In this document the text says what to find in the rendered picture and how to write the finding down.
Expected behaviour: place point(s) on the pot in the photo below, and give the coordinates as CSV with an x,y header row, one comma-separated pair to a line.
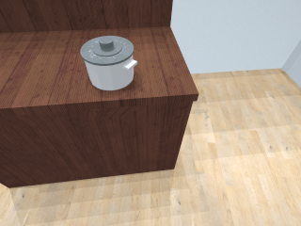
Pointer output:
x,y
112,77

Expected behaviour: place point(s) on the knob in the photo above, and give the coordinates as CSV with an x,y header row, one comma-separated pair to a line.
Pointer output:
x,y
106,42

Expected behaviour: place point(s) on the table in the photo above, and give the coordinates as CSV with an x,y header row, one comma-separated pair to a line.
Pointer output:
x,y
55,126

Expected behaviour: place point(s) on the lid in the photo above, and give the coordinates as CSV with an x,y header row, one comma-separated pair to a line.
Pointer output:
x,y
94,54

